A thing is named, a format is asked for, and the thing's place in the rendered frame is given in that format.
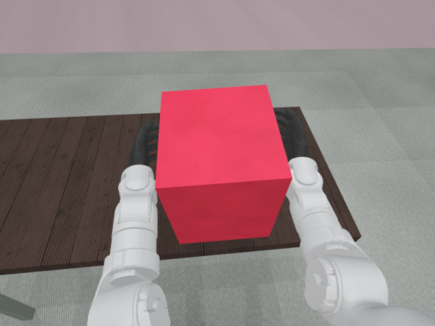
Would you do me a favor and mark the table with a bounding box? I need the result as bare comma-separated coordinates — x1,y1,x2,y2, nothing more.
0,107,362,321

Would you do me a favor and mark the right robot hand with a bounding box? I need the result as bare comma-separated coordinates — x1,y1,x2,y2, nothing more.
273,108,310,161

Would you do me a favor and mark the left robot upper arm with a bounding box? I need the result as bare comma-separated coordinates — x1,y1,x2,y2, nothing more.
88,280,171,326

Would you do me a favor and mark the left robot hand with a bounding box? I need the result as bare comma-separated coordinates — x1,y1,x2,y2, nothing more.
128,120,159,167

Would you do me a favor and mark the robot right forearm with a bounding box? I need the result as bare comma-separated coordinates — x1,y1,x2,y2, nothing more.
286,157,389,298

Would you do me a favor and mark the right robot upper arm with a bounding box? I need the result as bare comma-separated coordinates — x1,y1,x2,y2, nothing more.
304,254,435,326

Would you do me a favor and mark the carton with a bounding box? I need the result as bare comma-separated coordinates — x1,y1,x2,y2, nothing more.
155,85,292,244

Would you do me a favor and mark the robot left forearm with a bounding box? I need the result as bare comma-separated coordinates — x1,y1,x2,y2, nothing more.
87,164,160,326

